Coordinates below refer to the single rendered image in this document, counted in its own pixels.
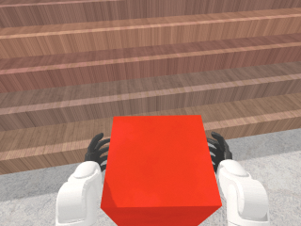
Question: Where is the robot left forearm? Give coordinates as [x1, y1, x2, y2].
[55, 161, 103, 226]

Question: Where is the robot right hand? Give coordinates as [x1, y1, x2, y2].
[206, 131, 232, 174]

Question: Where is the carton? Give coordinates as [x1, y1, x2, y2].
[100, 115, 222, 226]

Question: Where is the robot right forearm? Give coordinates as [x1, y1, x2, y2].
[216, 159, 270, 226]

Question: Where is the robot left hand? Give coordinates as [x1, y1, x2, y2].
[84, 133, 111, 172]

